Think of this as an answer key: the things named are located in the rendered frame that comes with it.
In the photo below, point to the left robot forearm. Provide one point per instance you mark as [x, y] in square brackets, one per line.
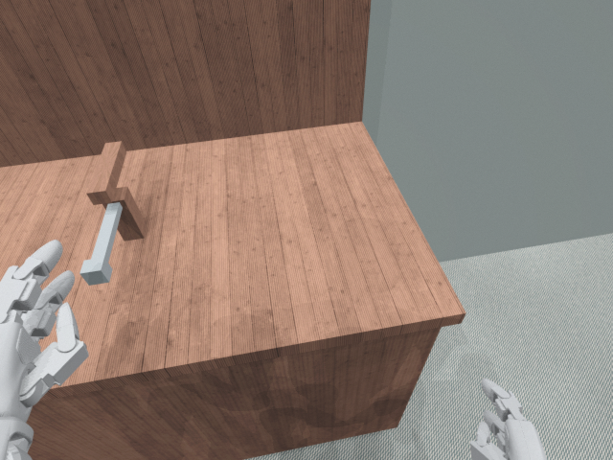
[16, 438]

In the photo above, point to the left robot hand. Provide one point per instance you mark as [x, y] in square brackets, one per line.
[27, 314]

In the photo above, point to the counter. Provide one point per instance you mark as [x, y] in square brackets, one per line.
[270, 288]

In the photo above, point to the tap lever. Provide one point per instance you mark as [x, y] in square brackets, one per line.
[98, 270]

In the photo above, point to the right robot hand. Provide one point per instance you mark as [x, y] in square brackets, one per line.
[517, 438]

